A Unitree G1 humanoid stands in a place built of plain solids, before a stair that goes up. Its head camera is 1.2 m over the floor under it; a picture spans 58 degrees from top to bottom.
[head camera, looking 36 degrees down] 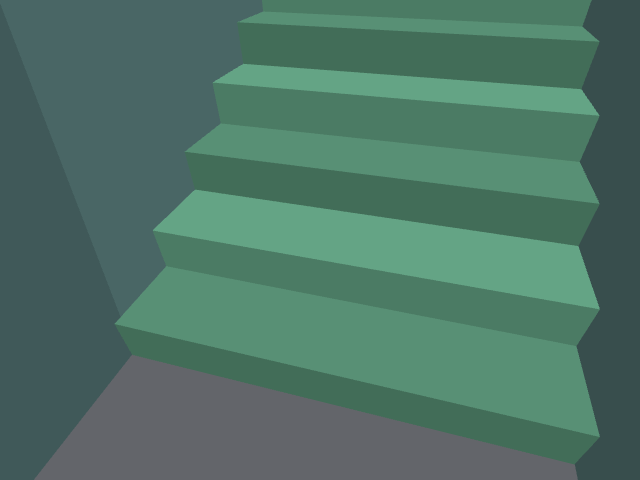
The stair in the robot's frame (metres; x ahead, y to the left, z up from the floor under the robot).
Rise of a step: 0.17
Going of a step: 0.28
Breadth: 1.40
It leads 16 degrees to the right of straight ahead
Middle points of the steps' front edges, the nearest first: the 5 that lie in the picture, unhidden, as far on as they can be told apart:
0.77 -0.02 0.17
1.04 -0.10 0.35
1.31 -0.17 0.52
1.58 -0.25 0.69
1.85 -0.32 0.87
